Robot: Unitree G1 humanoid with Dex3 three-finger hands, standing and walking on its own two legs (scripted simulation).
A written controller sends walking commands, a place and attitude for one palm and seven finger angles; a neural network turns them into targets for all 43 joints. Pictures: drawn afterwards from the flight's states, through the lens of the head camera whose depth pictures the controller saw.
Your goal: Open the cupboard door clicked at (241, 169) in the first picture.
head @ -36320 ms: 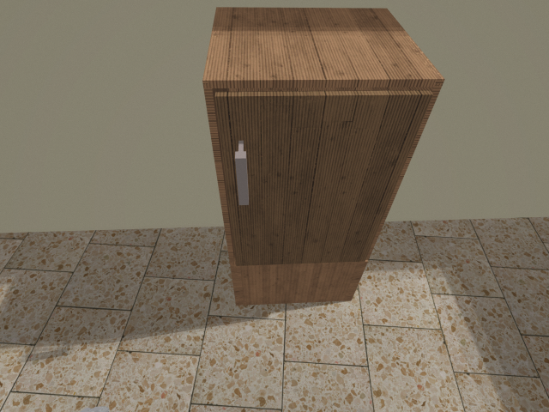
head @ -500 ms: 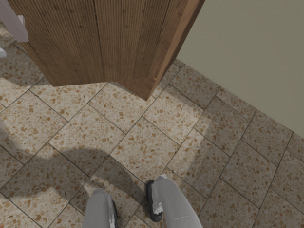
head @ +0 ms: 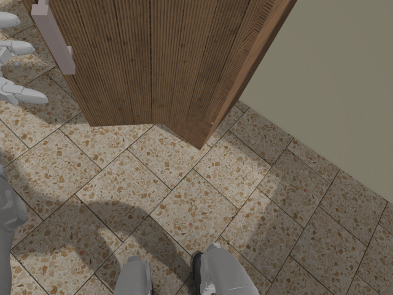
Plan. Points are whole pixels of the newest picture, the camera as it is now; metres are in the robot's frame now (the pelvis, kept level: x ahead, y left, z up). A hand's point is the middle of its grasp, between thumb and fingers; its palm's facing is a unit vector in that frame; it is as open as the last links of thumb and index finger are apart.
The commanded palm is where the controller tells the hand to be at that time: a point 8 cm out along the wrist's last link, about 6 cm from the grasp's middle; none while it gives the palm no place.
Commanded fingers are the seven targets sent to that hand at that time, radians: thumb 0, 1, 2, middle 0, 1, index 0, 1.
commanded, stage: move the hooked fingers beside the handle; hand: left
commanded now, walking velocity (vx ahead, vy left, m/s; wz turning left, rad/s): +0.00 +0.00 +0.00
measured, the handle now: (57, 35) +0.59 +0.22 +0.06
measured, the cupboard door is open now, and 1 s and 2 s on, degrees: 43 43 43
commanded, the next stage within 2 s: slide the fingers in behind the handle in 0.18 s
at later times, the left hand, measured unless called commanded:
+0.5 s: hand (32, 61) +0.53 +0.25 +0.06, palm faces +0.02 -1.00 -0.02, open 14.0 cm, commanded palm +0.52 +0.28 +0.05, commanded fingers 0.00 -0.50 0.30 -0.30 -1.20 -0.30 -1.20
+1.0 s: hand (54, 60) +0.54 +0.22 +0.06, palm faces +0.03 -1.00 -0.02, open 14.0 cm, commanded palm +0.52 +0.25 +0.05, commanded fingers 0.00 -0.50 0.30 -0.30 -1.20 -0.30 -1.20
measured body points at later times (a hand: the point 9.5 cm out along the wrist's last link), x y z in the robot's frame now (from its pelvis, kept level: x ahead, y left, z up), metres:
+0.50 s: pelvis -0.02 -0.01 -0.01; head +0.17 +0.03 +0.39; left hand +0.52 +0.30 +0.06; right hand -0.05 -0.27 -0.11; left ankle -0.03 +0.09 -0.66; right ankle +0.02 -0.14 -0.66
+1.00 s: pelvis -0.01 -0.01 -0.01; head +0.17 +0.02 +0.40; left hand +0.53 +0.27 +0.06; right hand -0.03 -0.27 -0.11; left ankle -0.03 +0.09 -0.66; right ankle +0.02 -0.14 -0.66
